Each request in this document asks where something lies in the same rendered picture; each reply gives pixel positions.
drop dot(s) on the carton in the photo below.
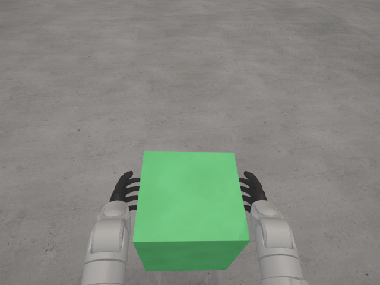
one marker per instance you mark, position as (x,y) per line
(190,212)

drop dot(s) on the robot left hand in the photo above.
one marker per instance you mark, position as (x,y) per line
(121,191)

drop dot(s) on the robot right hand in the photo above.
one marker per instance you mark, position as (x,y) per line
(255,190)

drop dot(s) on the right robot forearm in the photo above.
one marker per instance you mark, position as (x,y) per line
(275,245)

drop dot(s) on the left robot forearm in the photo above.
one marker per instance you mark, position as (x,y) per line
(107,249)

